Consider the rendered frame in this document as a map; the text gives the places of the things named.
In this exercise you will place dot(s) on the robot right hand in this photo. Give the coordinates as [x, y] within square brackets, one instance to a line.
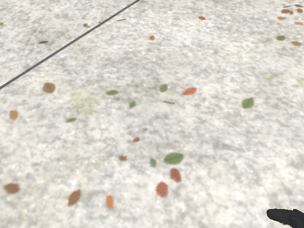
[294, 218]

